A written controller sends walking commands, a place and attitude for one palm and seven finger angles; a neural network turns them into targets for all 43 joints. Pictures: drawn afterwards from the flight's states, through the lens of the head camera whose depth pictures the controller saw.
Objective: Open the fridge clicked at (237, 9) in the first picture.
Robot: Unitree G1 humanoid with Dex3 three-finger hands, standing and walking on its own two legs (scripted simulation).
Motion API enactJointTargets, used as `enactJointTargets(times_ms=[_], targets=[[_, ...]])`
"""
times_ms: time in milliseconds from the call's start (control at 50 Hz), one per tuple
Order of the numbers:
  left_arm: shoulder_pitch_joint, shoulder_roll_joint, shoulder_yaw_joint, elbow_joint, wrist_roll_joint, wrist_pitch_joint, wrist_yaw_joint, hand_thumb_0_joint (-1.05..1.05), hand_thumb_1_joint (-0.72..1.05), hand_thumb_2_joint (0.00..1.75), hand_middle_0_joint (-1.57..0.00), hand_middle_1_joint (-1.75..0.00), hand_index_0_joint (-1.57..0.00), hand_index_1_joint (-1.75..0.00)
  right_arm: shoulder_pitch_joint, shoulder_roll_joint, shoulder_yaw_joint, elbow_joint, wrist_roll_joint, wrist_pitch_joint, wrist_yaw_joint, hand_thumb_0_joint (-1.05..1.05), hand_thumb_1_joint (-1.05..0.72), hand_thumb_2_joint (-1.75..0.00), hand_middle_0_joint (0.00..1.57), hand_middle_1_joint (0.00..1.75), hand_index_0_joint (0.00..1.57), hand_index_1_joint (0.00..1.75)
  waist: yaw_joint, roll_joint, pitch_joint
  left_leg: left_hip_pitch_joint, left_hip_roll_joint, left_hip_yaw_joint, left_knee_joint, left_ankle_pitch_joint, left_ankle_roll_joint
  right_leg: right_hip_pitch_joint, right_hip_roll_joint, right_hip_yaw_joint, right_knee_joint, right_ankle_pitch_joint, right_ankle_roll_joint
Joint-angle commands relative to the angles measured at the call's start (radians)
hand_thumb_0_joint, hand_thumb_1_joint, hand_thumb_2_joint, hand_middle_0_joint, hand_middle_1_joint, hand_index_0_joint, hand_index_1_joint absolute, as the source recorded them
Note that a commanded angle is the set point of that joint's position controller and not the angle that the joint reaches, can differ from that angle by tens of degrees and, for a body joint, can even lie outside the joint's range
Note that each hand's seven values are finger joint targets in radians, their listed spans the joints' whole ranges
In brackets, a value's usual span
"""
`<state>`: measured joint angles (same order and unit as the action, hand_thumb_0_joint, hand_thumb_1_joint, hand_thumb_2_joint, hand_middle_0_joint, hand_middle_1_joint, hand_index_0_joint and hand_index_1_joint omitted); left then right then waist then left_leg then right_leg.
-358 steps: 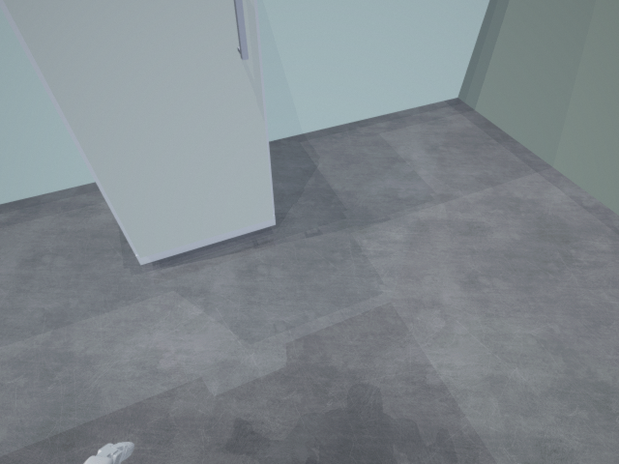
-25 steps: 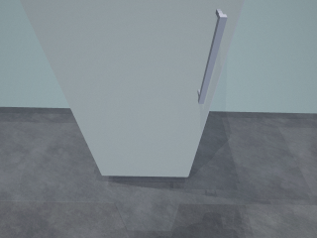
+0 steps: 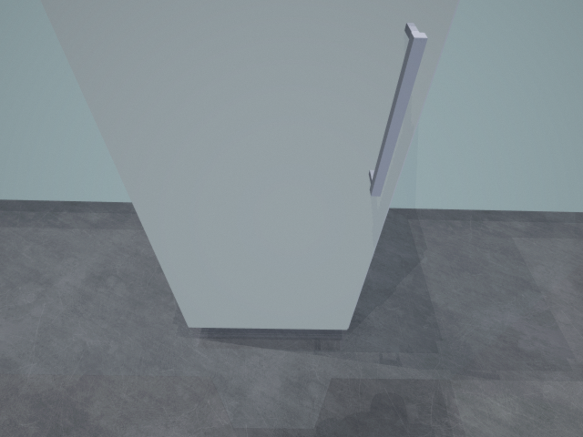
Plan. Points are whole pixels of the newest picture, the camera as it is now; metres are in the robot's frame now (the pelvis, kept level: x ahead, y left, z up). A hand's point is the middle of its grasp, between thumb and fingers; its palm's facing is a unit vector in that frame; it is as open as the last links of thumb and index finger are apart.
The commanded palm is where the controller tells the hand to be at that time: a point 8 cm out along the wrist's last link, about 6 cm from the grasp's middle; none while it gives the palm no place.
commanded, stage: shuffle to correct the standing spot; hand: right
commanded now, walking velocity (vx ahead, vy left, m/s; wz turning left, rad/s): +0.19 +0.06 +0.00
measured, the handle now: (390, 122) +0.55 -0.12 +0.16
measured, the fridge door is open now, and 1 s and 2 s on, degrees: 0 0 0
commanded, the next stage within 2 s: come to a stop and stand still in 0.20 s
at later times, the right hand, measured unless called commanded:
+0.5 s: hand out of the picture +0.10 -0.14 -0.18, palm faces +0.07 +0.97 -0.23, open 7.3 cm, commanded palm none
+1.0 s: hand out of the picture +0.11 -0.19 -0.18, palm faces +0.08 +0.97 -0.21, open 7.4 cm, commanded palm none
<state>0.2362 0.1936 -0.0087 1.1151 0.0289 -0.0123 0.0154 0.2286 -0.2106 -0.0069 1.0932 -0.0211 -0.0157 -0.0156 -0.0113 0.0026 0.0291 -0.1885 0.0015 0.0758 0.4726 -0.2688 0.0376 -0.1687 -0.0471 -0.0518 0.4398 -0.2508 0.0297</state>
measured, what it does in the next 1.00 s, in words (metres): steps on the spot: right foot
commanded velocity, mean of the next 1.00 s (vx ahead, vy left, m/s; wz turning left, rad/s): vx -0.01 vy -0.02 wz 0.00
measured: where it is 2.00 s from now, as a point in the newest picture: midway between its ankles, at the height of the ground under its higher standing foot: outside the picture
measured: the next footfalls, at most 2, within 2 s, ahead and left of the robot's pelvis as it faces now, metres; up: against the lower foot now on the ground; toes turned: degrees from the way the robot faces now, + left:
right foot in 0.82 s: +0.17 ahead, -0.09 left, +0.00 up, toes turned -5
left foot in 1.06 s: +0.13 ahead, +0.11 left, +0.00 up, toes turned +2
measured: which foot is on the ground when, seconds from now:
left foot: down 0.00-0.96, up 0.98-1.00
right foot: down 0.00-0.40, up 0.42-0.80, down 0.82-1.00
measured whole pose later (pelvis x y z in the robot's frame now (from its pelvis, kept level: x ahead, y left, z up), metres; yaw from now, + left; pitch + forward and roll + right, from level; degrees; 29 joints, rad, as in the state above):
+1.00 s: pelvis +0.08 -0.01 -0.01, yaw -1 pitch -4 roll +1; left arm 0.19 0.16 0.03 0.90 0.02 -0.01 0.03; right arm 0.30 -0.16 -0.02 0.98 -0.02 0.01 -0.05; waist -0.01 0.00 0.05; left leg -0.24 0.02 0.08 0.75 -0.44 0.03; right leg -0.27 0.01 -0.10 0.59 -0.25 -0.08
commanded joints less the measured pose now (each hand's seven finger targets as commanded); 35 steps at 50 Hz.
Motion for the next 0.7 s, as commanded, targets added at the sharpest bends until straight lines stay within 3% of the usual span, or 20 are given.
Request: enactJointTargets(times_ms=[0, 60, 120, 160, 180, 200, 220, 240, 280, 300, 320, 340, 360, 380, 400, 420, 460, 520, 600, 680], targets=[[0.067, 0.057, 0.011, -0.030, 0.003, -0.002, -0.003, 0.00, 0.90, 0.90, -0.20, -0.30, -0.20, -0.30, 0.085, -0.109, -0.028, -0.025, 0.002, 0.004, 0.002, 0.00, -0.90, -0.90, 0.20, 0.30, 0.20, 0.30, -0.001, 0.070, 0.101, -0.076, 0.128, -0.178, -0.177, -0.335, 0.039, -0.122, -0.017, 0.008, -0.006, -0.169, -0.042], [0.089, 0.039, 0.012, -0.036, 0.001, -0.012, -0.003, 0.00, 0.90, 0.90, -0.20, -0.30, -0.20, -0.30, 0.119, -0.106, -0.038, -0.027, 0.003, -0.001, 0.003, 0.00, -0.90, -0.90, 0.20, 0.30, 0.20, 0.30, 0.000, 0.075, 0.111, -0.078, 0.141, -0.189, -0.168, -0.315, 0.064, -0.136, -0.011, -0.009, 0.053, -0.129, -0.047], [0.139, 0.036, 0.015, -0.024, -0.003, -0.026, 0.001, 0.00, 0.90, 0.90, -0.20, -0.30, -0.20, -0.30, 0.128, -0.084, -0.040, -0.026, 0.003, -0.011, 0.006, 0.00, -0.90, -0.90, 0.20, 0.30, 0.20, 0.30, 0.018, -0.003, 0.097, -0.089, 0.105, -0.121, -0.070, -0.166, 0.059, -0.079, -0.043, 0.016, 0.038, -0.032, -0.061], [0.202, 0.071, 0.024, 0.004, -0.002, -0.036, 0.008, 0.00, 0.90, 0.90, -0.20, -0.30, -0.20, -0.30, 0.126, -0.043, -0.036, -0.030, 0.002, -0.016, 0.008, 0.00, -0.90, -0.90, 0.20, 0.30, 0.20, 0.30, 0.035, -0.153, 0.057, -0.147, 0.043, -0.019, 0.107, -0.070, 0.032, 0.024, -0.137, 0.127, -0.025, 0.103, -0.103], [0.241, 0.096, 0.035, 0.017, -0.001, -0.037, 0.014, 0.00, 0.90, 0.90, -0.20, -0.30, -0.20, -0.30, 0.109, -0.018, -0.033, -0.041, 0.000, -0.020, 0.008, 0.00, -0.90, -0.90, 0.20, 0.30, 0.20, 0.30, 0.046, -0.234, 0.058, -0.208, 0.009, 0.043, 0.209, -0.115, 0.014, 0.068, -0.210, 0.211, -0.067, 0.183, -0.149], [0.266, 0.108, 0.042, 0.022, 0.001, -0.035, 0.021, 0.00, 0.90, 0.90, -0.20, -0.30, -0.20, -0.30, 0.083, -0.005, -0.030, -0.054, -0.002, -0.022, 0.008, 0.00, -0.90, -0.90, 0.20, 0.30, 0.20, 0.30, 0.058, -0.267, 0.076, -0.299, -0.005, 0.053, 0.277, -0.218, 0.008, 0.125, -0.262, 0.281, -0.087, 0.291, -0.194], [0.300, 0.101, 0.044, 0.029, 0.005, -0.036, 0.025, 0.00, 0.90, 0.90, -0.20, -0.30, -0.20, -0.30, 0.034, -0.007, -0.031, -0.071, -0.004, -0.023, 0.009, 0.00, -0.90, -0.90, 0.20, 0.30, 0.20, 0.30, 0.081, -0.253, 0.107, -0.378, 0.000, 0.037, 0.335, -0.299, 0.011, 0.172, -0.292, 0.317, -0.083, 0.446, -0.229], [0.308, 0.101, 0.045, 0.030, 0.009, -0.037, 0.028, 0.00, 0.90, 0.90, -0.20, -0.30, -0.20, -0.30, 0.021, -0.002, -0.037, -0.080, -0.001, -0.024, 0.011, 0.00, -0.90, -0.90, 0.20, 0.30, 0.20, 0.30, 0.081, -0.231, 0.104, -0.404, 0.020, 0.020, 0.367, -0.337, 0.013, 0.180, -0.317, 0.322, -0.075, 0.515, -0.249], [0.264, 0.097, 0.048, 0.016, 0.011, -0.039, 0.031, 0.00, 0.90, 0.90, -0.20, -0.30, -0.20, -0.30, 0.038, 0.020, -0.043, -0.073, 0.003, -0.029, 0.019, 0.00, -0.90, -0.90, 0.20, 0.30, 0.20, 0.30, 0.056, -0.198, 0.082, -0.315, 0.039, 0.016, 0.295, -0.302, 0.015, 0.122, -0.290, 0.251, -0.049, 0.499, -0.227], [0.221, 0.090, 0.046, 0.005, 0.006, -0.037, 0.032, 0.00, 0.90, 0.90, -0.20, -0.30, -0.20, -0.30, 0.077, 0.033, -0.046, -0.056, 0.004, -0.031, 0.022, 0.00, -0.90, -0.90, 0.20, 0.30, 0.20, 0.30, 0.024, -0.188, 0.061, -0.179, 0.032, 0.036, 0.176, -0.204, 0.013, 0.040, -0.237, 0.171, -0.016, 0.456, -0.183], [0.171, 0.074, 0.041, -0.007, -0.002, -0.035, 0.034, 0.00, 0.90, 0.90, -0.20, -0.30, -0.20, -0.30, 0.158, 0.029, -0.050, -0.033, 0.002, -0.035, 0.023, 0.00, -0.90, -0.90, 0.20, 0.30, 0.20, 0.30, -0.026, -0.116, 0.021, -0.011, 0.020, 0.052, 0.020, -0.001, 0.006, -0.034, -0.170, 0.085, 0.097, 0.459, -0.129], [0.158, 0.044, 0.037, -0.024, -0.018, -0.038, 0.031, 0.00, 0.90, 0.90, -0.20, -0.30, -0.20, -0.30, 0.282, -0.017, -0.062, 0.008, -0.001, -0.039, 0.012, 0.00, -0.90, -0.90, 0.20, 0.30, 0.20, 0.30, -0.070, 0.023, -0.068, 0.208, 0.100, -0.053, -0.007, 0.238, 0.004, -0.162, -0.099, 0.012, 0.228, 0.319, -0.078], [0.131, -0.015, 0.025, -0.057, -0.028, -0.038, 0.028, 0.00, 0.90, 0.90, -0.20, -0.30, -0.20, -0.30, 0.373, -0.093, -0.079, 0.037, -0.002, -0.041, -0.007, 0.00, -0.90, -0.90, 0.20, 0.30, 0.20, 0.30, -0.094, 0.266, -0.100, 0.310, 0.319, -0.284, -0.070, 0.601, 0.063, -0.314, 0.002, -0.060, 0.395, -0.125, -0.032], [0.101, -0.016, 0.026, -0.062, -0.032, -0.028, 0.033, 0.00, 0.90, 0.90, -0.20, -0.30, -0.20, -0.30, 0.362, -0.088, -0.058, 0.043, 0.009, -0.039, -0.011, 0.00, -0.90, -0.90, 0.20, 0.30, 0.20, 0.30, -0.082, 0.215, -0.102, 0.236, 0.403, -0.317, -0.081, 0.864, 0.152, -0.276, 0.001, 0.011, 0.499, -0.369, -0.025], [0.125, -0.026, 0.031, -0.042, -0.032, -0.025, 0.034, 0.00, 0.90, 0.90, -0.20, -0.30, -0.20, -0.30, 0.285, -0.064, -0.048, 0.033, 0.004, -0.044, -0.016, 0.00, -0.90, -0.90, 0.20, 0.30, 0.20, 0.30, -0.045, 0.141, -0.063, 0.196, 0.373, -0.243, -0.055, 0.981, 0.185, -0.263, -0.012, 0.040, 0.509, -0.347, -0.020], [0.120, -0.045, 0.033, -0.025, -0.029, -0.015, 0.035, 0.00, 0.90, 0.90, -0.20, -0.30, -0.20, -0.30, 0.227, -0.049, -0.047, 0.013, 0.000, -0.040, -0.023, 0.00, -0.90, -0.90, 0.20, 0.30, 0.20, 0.30, -0.032, 0.150, -0.012, 0.147, 0.353, -0.204, -0.054, 1.024, 0.180, -0.265, -0.027, 0.026, 0.511, -0.329, -0.018], [0.088, -0.024, 0.039, -0.022, -0.031, -0.005, 0.030, 0.00, 0.90, 0.90, -0.20, -0.30, -0.20, -0.30, 0.163, -0.064, -0.041, -0.011, -0.005, -0.039, -0.031, 0.00, -0.90, -0.90, 0.20, 0.30, 0.20, 0.30, -0.020, 0.120, 0.041, 0.100, 0.316, -0.154, -0.039, 1.041, 0.156, -0.270, -0.026, 0.032, 0.492, -0.286, -0.022], [0.090, -0.078, 0.033, -0.019, -0.031, 0.017, 0.021, 0.00, 0.90, 0.90, -0.20, -0.30, -0.20, -0.30, 0.162, -0.042, -0.039, -0.025, -0.004, -0.020, -0.041, 0.00, -0.90, -0.90, 0.20, 0.30, 0.20, 0.30, -0.012, 0.096, 0.001, 0.108, 0.286, -0.096, -0.031, 0.989, 0.133, -0.239, 0.000, -0.013, 0.398, -0.197, -0.009], [0.007, -0.027, 0.048, -0.076, -0.019, 0.036, 0.016, 0.00, 0.90, 0.90, -0.20, -0.30, -0.20, -0.30, 0.172, -0.076, -0.058, -0.052, -0.004, -0.001, -0.041, 0.00, -0.90, -0.90, 0.20, 0.30, 0.20, 0.30, -0.030, 0.096, -0.003, 0.118, 0.311, -0.134, -0.034, 0.933, 0.162, -0.282, 0.021, -0.004, 0.425, -0.159, -0.001], [-0.048, -0.005, 0.054, -0.123, -0.018, 0.037, 0.011, 0.00, 0.90, 0.90, -0.20, -0.30, -0.20, -0.30, 0.158, -0.080, -0.066, -0.080, -0.011, 0.006, -0.042, 0.00, -0.90, -0.90, 0.20, 0.30, 0.20, 0.30, -0.027, 0.121, -0.005, 0.098, 0.317, -0.148, -0.024, 0.869, 0.176, -0.263, 0.023, 0.009, 0.367, -0.148, -0.006]])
